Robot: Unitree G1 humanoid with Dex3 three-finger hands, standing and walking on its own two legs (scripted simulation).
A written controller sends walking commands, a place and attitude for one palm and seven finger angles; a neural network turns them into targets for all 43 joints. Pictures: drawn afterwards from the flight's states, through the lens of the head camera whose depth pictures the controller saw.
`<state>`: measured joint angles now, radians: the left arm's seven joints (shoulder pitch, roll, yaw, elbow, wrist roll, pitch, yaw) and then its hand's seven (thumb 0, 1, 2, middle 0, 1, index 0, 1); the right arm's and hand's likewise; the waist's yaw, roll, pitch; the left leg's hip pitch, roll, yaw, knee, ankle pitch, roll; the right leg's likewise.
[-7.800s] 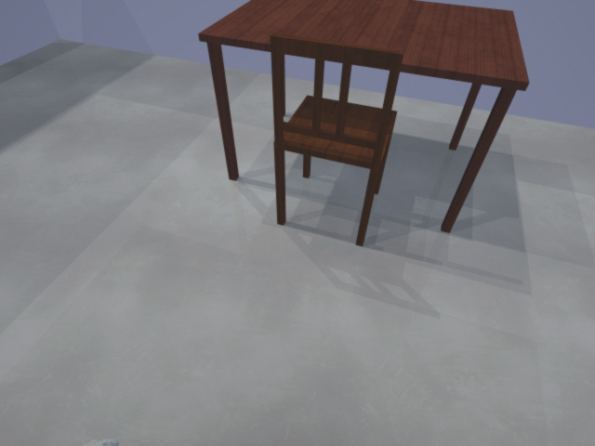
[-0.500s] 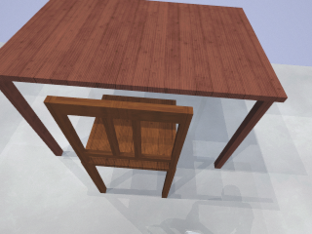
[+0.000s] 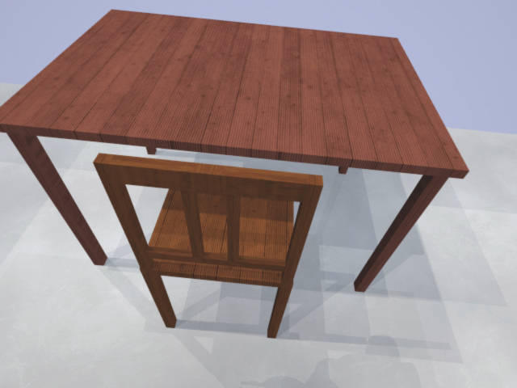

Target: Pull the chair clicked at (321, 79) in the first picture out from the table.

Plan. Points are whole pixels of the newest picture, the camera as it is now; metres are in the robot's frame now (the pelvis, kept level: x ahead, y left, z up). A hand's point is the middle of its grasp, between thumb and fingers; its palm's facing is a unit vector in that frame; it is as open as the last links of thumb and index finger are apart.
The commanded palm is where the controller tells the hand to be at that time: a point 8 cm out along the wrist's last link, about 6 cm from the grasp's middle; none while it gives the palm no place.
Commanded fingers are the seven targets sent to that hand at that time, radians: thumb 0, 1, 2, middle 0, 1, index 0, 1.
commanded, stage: come to a stop and stand still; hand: left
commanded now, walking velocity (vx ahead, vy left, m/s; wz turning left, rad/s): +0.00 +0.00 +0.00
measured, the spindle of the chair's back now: (193, 224) +0.45 +0.17 -0.10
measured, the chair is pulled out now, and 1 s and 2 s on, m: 0.00 0.00 0.00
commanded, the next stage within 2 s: look again from close up in 0.52 s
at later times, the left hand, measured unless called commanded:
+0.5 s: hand out of the picture -0.06 +0.13 -0.17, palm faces +0.03 -0.99 -0.14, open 7.4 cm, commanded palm none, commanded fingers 0.00 0.90 0.90 -0.20 -0.30 -0.20 -0.30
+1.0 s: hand out of the picture +0.01 +0.18 -0.17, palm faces +0.02 -0.98 -0.21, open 7.3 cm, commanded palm none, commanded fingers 0.00 0.90 0.90 -0.20 -0.30 -0.20 -0.30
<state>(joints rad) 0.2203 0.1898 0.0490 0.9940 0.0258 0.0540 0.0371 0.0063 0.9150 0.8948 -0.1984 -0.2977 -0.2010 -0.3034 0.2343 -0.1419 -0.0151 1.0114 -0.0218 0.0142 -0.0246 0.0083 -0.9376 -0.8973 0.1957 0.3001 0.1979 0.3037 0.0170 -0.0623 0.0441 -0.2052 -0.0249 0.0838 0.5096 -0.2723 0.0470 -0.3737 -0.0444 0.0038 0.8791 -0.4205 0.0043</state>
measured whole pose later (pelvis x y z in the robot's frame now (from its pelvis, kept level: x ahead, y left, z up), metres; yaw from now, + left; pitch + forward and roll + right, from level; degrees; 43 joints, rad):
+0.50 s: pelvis -0.03 -0.02 +0.01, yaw -1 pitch -2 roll +1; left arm 0.35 0.10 -0.01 1.11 0.01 -0.01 0.04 0.01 0.91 0.89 -0.20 -0.30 -0.20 -0.30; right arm 0.31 -0.12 0.01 1.14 0.00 0.01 -0.02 0.01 -0.92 -0.90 0.19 0.30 0.20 0.30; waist 0.00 -0.01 0.04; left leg -0.20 0.00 0.08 0.40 -0.16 0.01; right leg -0.13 0.01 -0.04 0.44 -0.28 -0.04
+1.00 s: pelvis -0.01 +0.00 +0.00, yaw +0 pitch -1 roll +0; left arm 0.30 0.16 -0.01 1.05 0.01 -0.03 0.04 0.01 0.91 0.90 -0.20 -0.30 -0.20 -0.30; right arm 0.31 -0.15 0.02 1.09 -0.01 -0.02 -0.01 0.02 -0.93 -0.90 0.20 0.30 0.20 0.30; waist -0.01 0.01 0.01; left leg -0.25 -0.01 0.08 0.52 -0.26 0.04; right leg -0.15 -0.01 -0.04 0.52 -0.35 -0.01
